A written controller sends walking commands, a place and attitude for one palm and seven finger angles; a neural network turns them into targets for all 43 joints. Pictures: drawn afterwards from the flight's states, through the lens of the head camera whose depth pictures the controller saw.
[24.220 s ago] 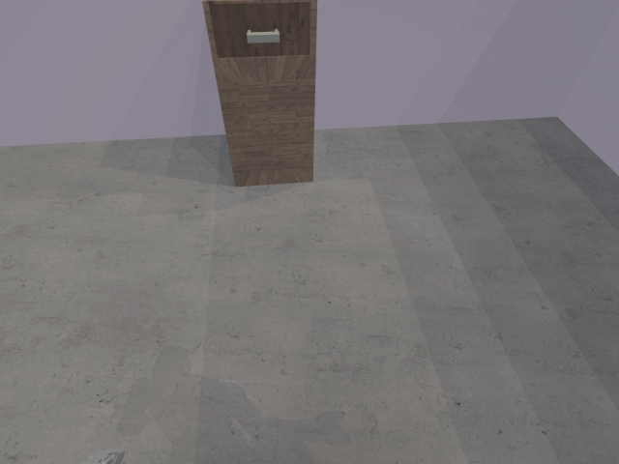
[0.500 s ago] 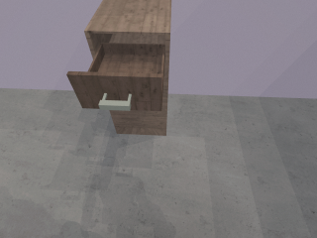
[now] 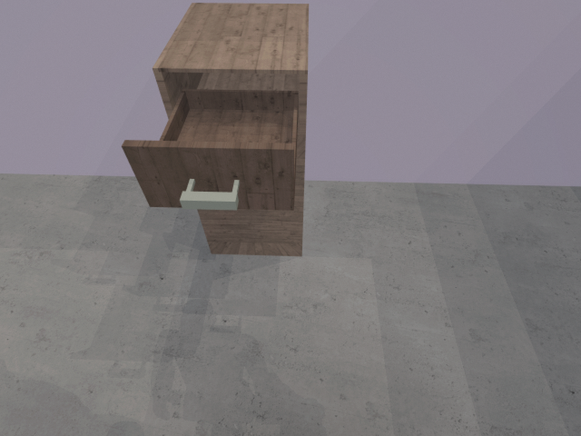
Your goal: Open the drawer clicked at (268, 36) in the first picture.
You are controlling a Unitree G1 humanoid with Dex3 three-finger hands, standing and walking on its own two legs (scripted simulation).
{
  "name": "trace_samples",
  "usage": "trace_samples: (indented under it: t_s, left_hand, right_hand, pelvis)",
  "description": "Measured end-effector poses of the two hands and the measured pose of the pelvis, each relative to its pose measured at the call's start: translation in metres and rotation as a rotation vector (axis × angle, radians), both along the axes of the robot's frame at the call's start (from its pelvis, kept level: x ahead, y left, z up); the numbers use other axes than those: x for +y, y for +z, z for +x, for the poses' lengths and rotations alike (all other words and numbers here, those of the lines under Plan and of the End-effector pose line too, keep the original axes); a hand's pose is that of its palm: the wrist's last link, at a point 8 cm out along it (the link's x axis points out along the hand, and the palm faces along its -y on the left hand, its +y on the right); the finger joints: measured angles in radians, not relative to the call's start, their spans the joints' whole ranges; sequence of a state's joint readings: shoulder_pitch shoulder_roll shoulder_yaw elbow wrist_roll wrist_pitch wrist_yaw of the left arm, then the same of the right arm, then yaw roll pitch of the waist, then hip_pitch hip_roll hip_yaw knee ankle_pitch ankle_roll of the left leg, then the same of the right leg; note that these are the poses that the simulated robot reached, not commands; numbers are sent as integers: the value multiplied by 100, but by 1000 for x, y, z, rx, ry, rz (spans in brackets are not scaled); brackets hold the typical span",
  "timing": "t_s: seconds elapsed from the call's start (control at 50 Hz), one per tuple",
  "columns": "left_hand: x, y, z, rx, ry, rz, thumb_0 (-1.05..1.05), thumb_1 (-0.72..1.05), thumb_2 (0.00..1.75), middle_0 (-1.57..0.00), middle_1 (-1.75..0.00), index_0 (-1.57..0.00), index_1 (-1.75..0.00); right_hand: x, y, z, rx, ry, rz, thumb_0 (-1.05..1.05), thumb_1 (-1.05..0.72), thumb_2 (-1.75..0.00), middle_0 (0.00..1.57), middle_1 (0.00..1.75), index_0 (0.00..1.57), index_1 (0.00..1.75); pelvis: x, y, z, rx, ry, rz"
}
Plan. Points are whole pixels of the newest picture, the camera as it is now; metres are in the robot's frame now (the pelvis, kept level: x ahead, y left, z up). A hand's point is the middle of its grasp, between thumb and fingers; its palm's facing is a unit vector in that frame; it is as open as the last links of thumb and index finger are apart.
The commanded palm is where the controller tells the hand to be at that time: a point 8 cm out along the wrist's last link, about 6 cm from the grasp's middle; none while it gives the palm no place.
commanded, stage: look to check the result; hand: left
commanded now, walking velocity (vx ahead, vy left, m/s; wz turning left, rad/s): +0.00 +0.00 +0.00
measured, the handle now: (211, 192) +0.57 +0.20 -0.05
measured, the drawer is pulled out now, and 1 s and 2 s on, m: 0.30 0.30 0.30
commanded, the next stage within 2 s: stand and wait in 0.60 s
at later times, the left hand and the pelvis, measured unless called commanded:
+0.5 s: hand out of the picture +0.07 +0.22 -0.16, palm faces -0.01 -0.95 -0.31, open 7.4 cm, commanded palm none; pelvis +0.01 +0.00 +0.00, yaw +0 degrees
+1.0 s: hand out of the picture +0.12 +0.24 -0.15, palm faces -0.02 -0.94 -0.35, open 7.4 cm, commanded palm none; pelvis +0.03 +0.00 +0.00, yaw +0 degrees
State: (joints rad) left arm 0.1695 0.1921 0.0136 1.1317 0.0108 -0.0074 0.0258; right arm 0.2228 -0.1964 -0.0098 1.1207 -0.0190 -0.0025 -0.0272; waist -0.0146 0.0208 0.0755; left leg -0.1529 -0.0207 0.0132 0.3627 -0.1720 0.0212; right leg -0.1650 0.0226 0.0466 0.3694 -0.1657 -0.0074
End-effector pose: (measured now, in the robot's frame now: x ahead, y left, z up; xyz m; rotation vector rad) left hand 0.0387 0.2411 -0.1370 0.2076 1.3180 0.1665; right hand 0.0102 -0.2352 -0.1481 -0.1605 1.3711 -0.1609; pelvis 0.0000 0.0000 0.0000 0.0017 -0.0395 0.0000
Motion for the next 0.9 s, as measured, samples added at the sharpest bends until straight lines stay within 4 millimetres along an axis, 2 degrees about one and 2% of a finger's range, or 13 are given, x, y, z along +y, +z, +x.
trace_samples:
  t_s: [0.16,0.3,0.66,0.9]
  left_hand:
    - [13,3,-2,24,-1,29,0,91,89,-21,-30,-20,-30]
    - [21,6,4,25,-5,48,0,91,89,-21,-30,-20,-30]
    - [33,15,47,-57,-34,76,0,91,89,-21,-30,-20,-30]
    - [42,21,67,-83,-47,101,0,91,89,-21,-30,-20,-30]
  right_hand:
    - [-12,3,2,19,5,-24,0,-91,-89,20,30,20,30]
    - [-20,6,12,12,18,-41,0,-91,-89,20,30,20,30]
    - [-39,16,62,-80,56,-83,0,-91,-89,20,30,20,30]
    - [-54,23,81,-102,71,-115,0,-91,-89,21,30,20,30]
  pelvis:
    - [-1,1,1,2,0,-2]
    - [-1,1,3,5,1,-3]
    - [-2,3,14,9,4,-1]
    - [-4,4,22,14,5,-1]
